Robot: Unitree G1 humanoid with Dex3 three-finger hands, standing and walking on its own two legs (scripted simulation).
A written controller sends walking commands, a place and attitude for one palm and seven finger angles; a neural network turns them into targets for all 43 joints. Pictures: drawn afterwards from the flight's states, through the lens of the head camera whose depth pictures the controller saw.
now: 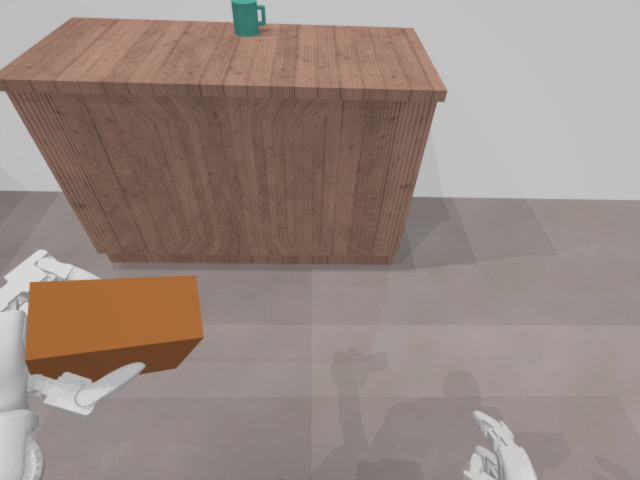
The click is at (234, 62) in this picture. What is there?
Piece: table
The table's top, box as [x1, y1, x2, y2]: [0, 17, 446, 101]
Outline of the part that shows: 0,70 0,90 10,91 444,101 446,89 413,28 266,23 264,25 258,26 259,33 257,35 250,37 242,37 234,33 233,22 72,17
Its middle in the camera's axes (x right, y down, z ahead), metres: -0.27 -0.57 +1.20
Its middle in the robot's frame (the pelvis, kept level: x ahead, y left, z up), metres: +1.27 +0.33 +0.01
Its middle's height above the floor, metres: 0.78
